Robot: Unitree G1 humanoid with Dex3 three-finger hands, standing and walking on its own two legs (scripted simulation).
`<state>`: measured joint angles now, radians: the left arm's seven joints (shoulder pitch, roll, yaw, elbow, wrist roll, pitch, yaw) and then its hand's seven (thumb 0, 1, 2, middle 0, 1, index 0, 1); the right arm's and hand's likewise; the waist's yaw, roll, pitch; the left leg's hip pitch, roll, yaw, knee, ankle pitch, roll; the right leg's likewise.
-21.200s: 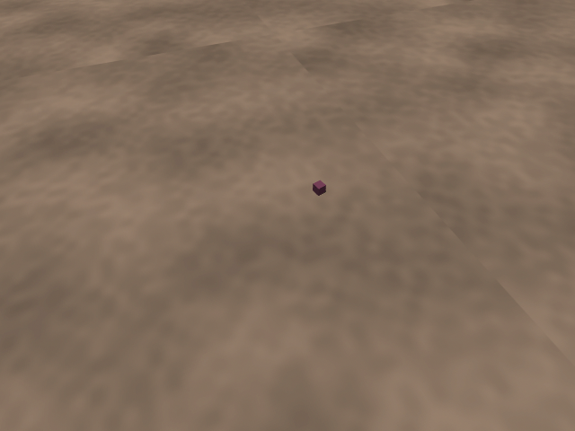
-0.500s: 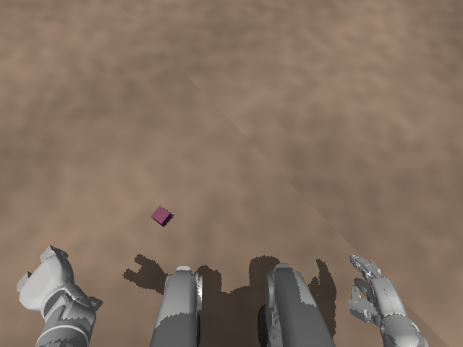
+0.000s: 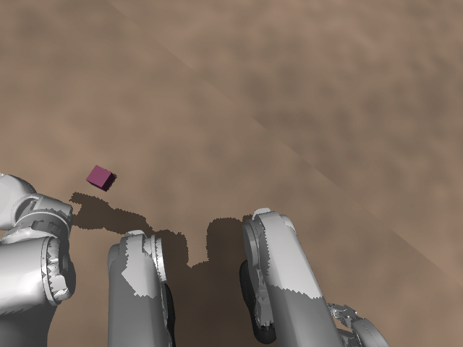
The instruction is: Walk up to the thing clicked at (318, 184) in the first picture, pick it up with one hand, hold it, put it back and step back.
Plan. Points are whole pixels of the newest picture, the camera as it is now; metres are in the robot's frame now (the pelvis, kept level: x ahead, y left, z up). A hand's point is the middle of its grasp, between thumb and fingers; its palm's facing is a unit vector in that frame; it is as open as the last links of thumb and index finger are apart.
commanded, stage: rise first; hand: left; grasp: from above
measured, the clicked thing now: (101, 178) +0.52 +0.26 -0.38
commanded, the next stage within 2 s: approach in 0.98 s
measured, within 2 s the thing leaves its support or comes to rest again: neither
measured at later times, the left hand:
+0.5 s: hand (58, 185) +0.45 +0.30 -0.21, palm faces -0.16 -0.39 -0.91, open 12.8 cm
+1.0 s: hand (64, 183) +0.47 +0.30 -0.25, palm faces -0.16 -0.40 -0.90, open 12.8 cm
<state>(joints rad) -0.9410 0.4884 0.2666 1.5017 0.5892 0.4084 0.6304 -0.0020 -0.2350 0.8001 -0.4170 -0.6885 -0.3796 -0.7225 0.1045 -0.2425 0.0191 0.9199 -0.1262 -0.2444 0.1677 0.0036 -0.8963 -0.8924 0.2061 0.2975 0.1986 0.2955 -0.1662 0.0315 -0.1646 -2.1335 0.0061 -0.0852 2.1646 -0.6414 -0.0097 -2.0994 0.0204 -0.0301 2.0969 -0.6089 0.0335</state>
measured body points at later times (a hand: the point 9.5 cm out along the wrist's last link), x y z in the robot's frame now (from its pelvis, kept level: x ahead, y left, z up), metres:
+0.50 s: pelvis +0.01 -0.01 -0.05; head +0.27 +0.02 +0.32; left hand +0.46 +0.31 -0.16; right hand +0.03 -0.27 -0.17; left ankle +0.09 +0.12 -0.37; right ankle +0.11 -0.13 -0.37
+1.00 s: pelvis +0.01 +0.00 -0.08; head +0.28 +0.04 +0.29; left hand +0.48 +0.32 -0.20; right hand +0.00 -0.26 -0.17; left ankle +0.09 +0.12 -0.37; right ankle +0.11 -0.13 -0.37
